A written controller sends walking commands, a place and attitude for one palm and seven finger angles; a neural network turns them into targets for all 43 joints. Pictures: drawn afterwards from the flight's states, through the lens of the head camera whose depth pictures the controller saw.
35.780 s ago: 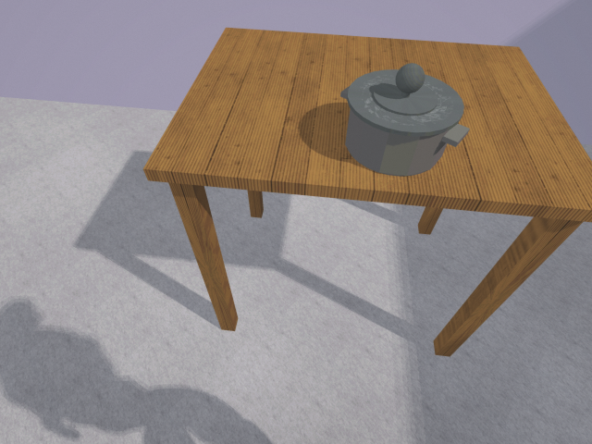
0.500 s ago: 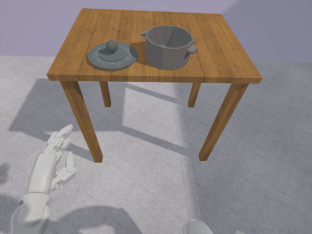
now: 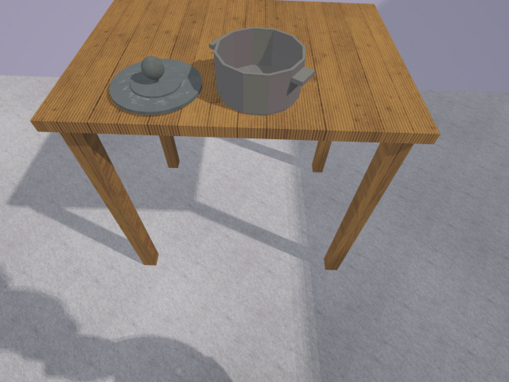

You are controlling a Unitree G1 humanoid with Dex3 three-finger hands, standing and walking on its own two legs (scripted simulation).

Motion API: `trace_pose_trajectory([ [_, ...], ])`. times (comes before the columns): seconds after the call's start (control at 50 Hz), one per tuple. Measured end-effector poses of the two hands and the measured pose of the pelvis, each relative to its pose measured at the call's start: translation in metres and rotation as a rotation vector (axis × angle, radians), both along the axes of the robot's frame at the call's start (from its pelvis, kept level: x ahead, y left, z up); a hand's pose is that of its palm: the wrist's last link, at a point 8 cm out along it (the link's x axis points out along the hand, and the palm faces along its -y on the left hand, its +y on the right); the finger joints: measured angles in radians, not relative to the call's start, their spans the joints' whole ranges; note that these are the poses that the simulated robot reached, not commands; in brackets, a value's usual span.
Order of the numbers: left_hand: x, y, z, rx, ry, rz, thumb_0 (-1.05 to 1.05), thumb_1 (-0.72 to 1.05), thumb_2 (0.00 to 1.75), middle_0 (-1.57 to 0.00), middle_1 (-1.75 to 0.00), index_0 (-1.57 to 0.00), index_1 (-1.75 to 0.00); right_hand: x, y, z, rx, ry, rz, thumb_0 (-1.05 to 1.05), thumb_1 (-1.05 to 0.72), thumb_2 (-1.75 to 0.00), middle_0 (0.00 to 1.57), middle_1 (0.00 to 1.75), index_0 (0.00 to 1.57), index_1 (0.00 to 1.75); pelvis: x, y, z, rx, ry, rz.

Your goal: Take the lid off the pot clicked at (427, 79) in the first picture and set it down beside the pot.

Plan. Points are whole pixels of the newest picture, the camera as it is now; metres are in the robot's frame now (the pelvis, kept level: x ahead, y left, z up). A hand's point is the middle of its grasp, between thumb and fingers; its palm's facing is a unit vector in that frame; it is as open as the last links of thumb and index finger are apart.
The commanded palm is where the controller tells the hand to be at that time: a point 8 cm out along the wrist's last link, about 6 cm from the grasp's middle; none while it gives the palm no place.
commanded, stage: stop stepping back and stand still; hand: left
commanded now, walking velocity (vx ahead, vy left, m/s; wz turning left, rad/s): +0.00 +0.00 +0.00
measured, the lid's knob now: (152, 68) +0.71 +0.24 +0.09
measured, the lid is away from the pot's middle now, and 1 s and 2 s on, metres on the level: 0.23 0.23 0.23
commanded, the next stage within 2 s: let the arm hang, fingers relaxed in 0.42 s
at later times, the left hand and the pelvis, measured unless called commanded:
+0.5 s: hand out of the picture +0.13 +0.18 -0.16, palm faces +0.04 -0.97 -0.26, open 7.4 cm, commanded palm none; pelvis +0.05 -0.02 +0.01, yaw +1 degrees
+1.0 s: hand out of the picture +0.13 +0.15 -0.16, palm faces +0.02 -0.98 -0.19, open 7.3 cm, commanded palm none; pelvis +0.06 -0.03 +0.02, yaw +0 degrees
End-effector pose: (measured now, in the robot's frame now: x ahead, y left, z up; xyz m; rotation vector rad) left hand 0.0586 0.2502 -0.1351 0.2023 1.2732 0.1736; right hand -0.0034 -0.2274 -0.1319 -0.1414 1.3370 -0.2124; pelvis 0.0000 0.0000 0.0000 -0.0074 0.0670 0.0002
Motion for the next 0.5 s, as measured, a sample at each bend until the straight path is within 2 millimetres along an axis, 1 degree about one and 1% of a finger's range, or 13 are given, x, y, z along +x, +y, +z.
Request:
trace_pose_trajectory([
  [0.04, 0.005, -0.004, 0.005, 0.008, 0.015, 0.009, -0.01, 0.92, 0.89, -0.19, -0.3, -0.19, -0.3, 0.013, 0.004, -0.002, 0.019, -0.001, 0.006, 0.01, -0.92, -0.9, 0.2, 0.3, 0.2, 0.3, 0.009, -0.005, 0.003, 0.011, -0.006, 0.005],
  [0.14, 0.018, -0.023, 0.016, 0.021, 0.006, 0.017, 0.0, 0.91, 0.89, -0.19, -0.3, -0.19, -0.3, 0.038, -0.008, -0.009, 0.053, 0.023, -0.009, 0.02, -0.95, -0.9, 0.2, 0.3, 0.21, 0.3, 0.031, -0.015, 0.008, 0.019, -0.012, 0.008],
  [0.22, 0.023, -0.039, 0.014, 0.005, 0.033, 0.015, 0.0, 0.91, 0.89, -0.19, -0.3, -0.19, -0.3, 0.058, -0.016, -0.006, 0.047, 0.026, -0.014, 0.02, -0.94, -0.9, 0.2, 0.3, 0.21, 0.3, 0.041, -0.018, 0.011, 0.015, -0.007, 0.007],
  [0.26, 0.025, -0.041, 0.011, 0.002, 0.045, 0.028, 0.0, 0.92, 0.89, -0.2, -0.3, -0.2, -0.3, 0.069, -0.018, -0.003, 0.034, 0.023, -0.009, 0.01, -0.94, -0.9, 0.2, 0.3, 0.21, 0.3, 0.044, -0.018, 0.012, 0.012, -0.008, 0.006],
  [0.32, 0.027, -0.037, 0.007, -0.012, 0.07, 0.035, 0.0, 0.93, 0.89, -0.2, -0.3, -0.2, -0.3, 0.083, -0.02, 0.005, 0.007, 0.007, -0.002, 0.01, -0.93, -0.9, 0.2, 0.3, 0.2, 0.3, 0.048, -0.016, 0.014, 0.009, -0.014, 0.0],
  [0.36, 0.031, -0.034, 0.008, -0.017, 0.076, 0.033, 0.0, 0.92, 0.89, -0.2, -0.3, -0.2, -0.3, 0.088, -0.021, 0.01, -0.008, -0.007, 0.0, 0.01, -0.92, -0.9, 0.2, 0.3, 0.2, 0.3, 0.049, -0.014, 0.017, 0.003, -0.018, -0.001],
  [0.4, 0.037, -0.031, 0.008, -0.015, 0.071, 0.032, 0.0, 0.92, 0.89, -0.2, -0.3, -0.2, -0.3, 0.09, -0.022, 0.011, -0.018, -0.013, 0.009, 0.01, -0.92, -0.9, 0.2, 0.3, 0.2, 0.3, 0.049, -0.013, 0.017, -0.006, -0.017, 0.002],
  [0.5, 0.059, -0.026, 0.012, 0.012, 0.016, 0.028, 0.0, 0.91, 0.89, -0.2, -0.3, -0.2, -0.3, 0.084, -0.025, 0.003, 0.0, 0.036, 0.04, 0.0, -0.91, -0.9, 0.2, 0.3, 0.2, 0.3, 0.049, -0.022, 0.014, 0.008, -0.026, 0.014],
])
